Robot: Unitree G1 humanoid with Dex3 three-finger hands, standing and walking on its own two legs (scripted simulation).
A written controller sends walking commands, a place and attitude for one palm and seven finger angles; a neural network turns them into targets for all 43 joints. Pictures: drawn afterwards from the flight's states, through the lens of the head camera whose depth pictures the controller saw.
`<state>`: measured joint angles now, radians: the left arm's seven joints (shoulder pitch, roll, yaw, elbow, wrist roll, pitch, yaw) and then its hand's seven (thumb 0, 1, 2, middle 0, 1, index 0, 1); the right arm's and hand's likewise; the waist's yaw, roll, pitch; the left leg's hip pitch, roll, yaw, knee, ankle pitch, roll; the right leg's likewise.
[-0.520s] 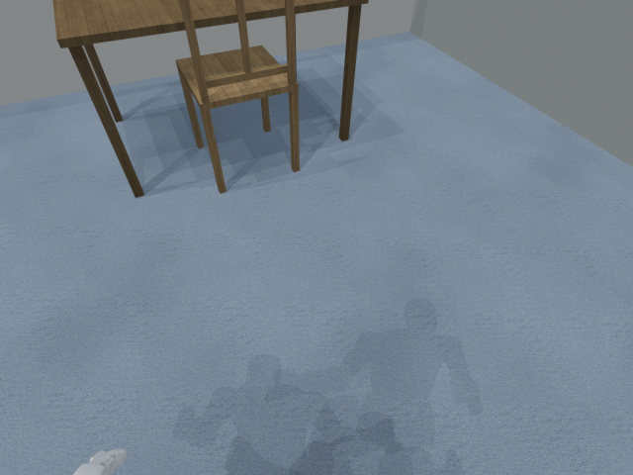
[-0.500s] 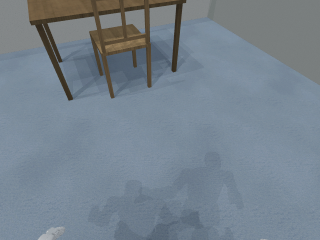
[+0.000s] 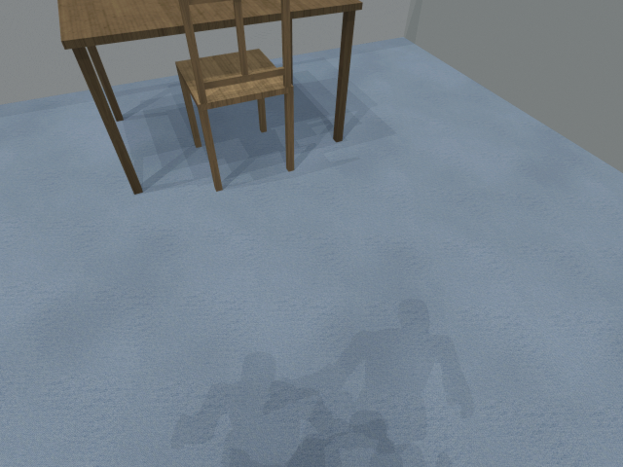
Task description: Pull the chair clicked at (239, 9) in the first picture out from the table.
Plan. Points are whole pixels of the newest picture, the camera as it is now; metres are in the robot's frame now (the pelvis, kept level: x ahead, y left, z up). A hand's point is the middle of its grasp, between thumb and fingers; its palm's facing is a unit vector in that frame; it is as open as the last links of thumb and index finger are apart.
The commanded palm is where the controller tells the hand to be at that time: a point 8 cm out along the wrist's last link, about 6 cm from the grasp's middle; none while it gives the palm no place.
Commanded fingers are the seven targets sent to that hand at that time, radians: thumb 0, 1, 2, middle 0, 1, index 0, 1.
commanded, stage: stand and wait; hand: left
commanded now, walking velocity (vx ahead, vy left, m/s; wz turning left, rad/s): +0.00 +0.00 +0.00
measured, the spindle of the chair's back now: (241, 39) +1.54 +0.36 -0.09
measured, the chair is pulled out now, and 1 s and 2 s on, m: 0.00 0.00 0.00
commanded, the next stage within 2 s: look at it before walking up in 0.62 s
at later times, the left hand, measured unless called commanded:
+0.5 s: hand out of the picture +0.06 +0.24 -0.15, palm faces -0.03 -0.94 -0.33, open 7.4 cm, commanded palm none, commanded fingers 0.00 0.90 0.90 -0.20 -0.30 -0.20 -0.30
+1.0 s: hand out of the picture +0.06 +0.24 -0.15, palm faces -0.04 -0.94 -0.33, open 7.4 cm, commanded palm none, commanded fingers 0.00 0.90 0.90 -0.20 -0.30 -0.20 -0.30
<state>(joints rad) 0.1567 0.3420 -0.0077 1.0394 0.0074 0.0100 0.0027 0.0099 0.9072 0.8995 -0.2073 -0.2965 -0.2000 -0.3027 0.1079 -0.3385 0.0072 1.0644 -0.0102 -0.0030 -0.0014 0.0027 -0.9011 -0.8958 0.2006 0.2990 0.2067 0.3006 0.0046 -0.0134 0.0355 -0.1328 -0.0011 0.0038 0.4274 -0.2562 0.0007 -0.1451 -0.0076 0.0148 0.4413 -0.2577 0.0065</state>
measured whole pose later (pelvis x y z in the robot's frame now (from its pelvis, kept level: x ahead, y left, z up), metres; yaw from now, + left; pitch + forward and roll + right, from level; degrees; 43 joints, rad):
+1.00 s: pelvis -0.01 -0.01 +0.00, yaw -1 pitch -2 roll +0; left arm 0.14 0.34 -0.01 1.08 0.01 0.00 0.00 0.01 0.91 0.90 -0.21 -0.30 -0.20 -0.30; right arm 0.11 -0.34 0.01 1.12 -0.01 -0.01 0.00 0.00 -0.90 -0.90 0.20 0.30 0.21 0.30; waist 0.00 -0.01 0.04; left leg -0.13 0.01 0.01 0.37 -0.21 -0.01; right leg -0.15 0.00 0.02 0.39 -0.21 0.00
